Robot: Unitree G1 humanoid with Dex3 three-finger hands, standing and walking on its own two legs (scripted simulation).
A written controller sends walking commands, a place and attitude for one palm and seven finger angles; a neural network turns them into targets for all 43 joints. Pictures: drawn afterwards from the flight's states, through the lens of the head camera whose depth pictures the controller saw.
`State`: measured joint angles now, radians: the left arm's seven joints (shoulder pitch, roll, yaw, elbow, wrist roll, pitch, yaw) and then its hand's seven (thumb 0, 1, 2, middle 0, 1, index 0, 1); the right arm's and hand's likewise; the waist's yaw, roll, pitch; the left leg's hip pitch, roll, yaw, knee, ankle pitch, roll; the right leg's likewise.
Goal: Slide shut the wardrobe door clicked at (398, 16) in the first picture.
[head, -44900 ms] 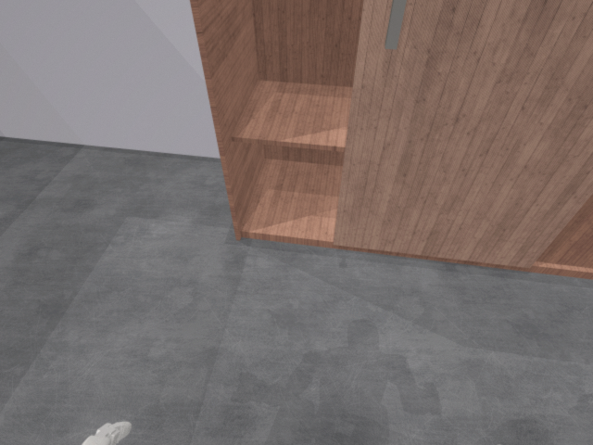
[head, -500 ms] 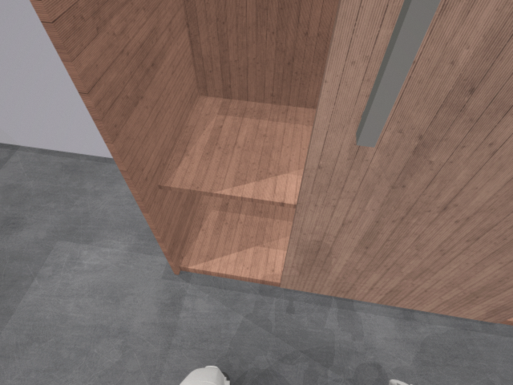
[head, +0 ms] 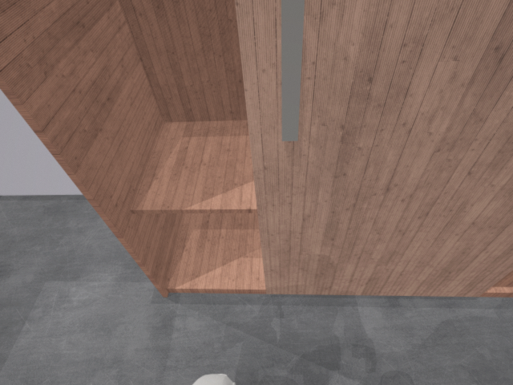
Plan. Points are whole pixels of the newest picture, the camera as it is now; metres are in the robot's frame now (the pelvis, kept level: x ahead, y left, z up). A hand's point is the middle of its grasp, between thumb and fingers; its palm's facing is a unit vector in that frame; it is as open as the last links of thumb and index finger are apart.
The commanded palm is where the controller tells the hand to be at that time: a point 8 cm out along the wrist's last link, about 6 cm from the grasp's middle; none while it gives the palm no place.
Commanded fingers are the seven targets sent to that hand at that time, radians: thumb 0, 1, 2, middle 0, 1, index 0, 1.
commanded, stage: come to a stop and stand still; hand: right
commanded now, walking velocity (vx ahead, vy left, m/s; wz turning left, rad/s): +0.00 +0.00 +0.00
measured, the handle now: (290, 68) +0.51 -0.04 +0.23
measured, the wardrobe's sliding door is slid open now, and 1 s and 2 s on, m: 0.41 0.41 0.41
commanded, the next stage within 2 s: look again from close up in 0.84 s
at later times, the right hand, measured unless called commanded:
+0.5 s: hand out of the picture -0.04 -0.16 -0.18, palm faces -0.03 +0.99 -0.14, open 7.3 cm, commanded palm none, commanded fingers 0.00 -0.90 -0.90 0.20 0.30 0.20 0.30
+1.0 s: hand out of the picture -0.03 -0.19 -0.18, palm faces +0.01 +0.98 -0.20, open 7.3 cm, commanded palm none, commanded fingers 0.00 -0.90 -0.90 0.20 0.30 0.20 0.30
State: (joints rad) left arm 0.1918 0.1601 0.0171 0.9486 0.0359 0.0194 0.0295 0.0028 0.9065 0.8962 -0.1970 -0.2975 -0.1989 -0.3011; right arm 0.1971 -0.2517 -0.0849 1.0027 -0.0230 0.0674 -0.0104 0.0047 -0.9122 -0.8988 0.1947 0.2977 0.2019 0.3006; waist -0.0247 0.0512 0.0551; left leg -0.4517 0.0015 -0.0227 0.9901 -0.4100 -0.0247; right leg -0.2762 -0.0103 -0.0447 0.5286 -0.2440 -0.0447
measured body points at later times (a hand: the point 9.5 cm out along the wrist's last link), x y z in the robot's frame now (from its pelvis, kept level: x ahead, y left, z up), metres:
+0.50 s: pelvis -0.04 +0.00 +0.01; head -0.04 -0.01 +0.45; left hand -0.09 +0.23 -0.15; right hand -0.03 -0.21 -0.16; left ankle -0.06 +0.12 -0.74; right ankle +0.03 -0.09 -0.74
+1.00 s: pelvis -0.02 -0.01 -0.01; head -0.01 -0.01 +0.44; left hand -0.02 +0.21 -0.17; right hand -0.03 -0.24 -0.16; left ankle -0.06 +0.12 -0.74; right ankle +0.02 -0.09 -0.74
